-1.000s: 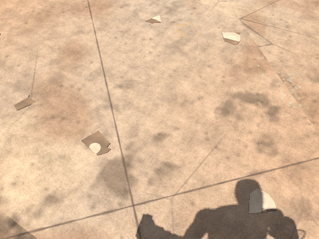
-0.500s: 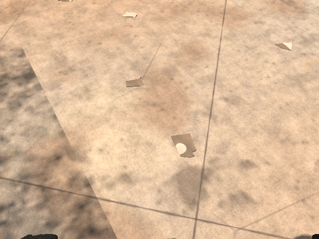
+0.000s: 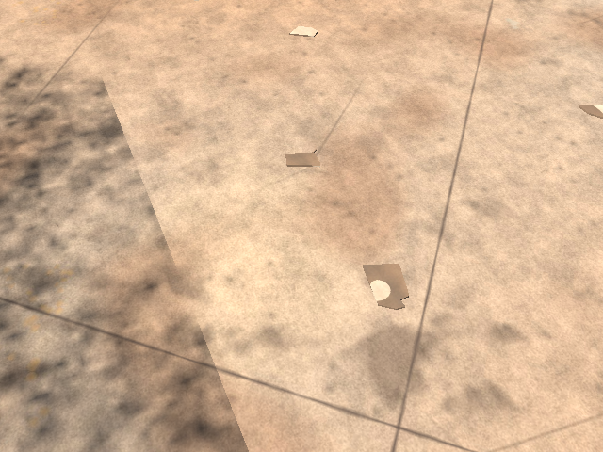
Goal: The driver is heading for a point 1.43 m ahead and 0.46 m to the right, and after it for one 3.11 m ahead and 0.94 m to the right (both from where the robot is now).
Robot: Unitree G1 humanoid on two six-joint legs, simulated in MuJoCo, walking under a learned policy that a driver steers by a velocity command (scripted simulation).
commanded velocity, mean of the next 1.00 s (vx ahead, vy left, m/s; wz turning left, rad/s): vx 0.00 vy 0.00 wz -0.64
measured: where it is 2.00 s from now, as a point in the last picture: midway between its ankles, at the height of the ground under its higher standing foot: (341, 374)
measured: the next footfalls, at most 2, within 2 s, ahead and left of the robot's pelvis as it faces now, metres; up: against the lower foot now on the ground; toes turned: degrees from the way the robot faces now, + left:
right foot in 0.26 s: +0.03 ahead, -0.14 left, +0.00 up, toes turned -18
left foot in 0.76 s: +0.18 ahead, +0.00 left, +0.00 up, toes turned -49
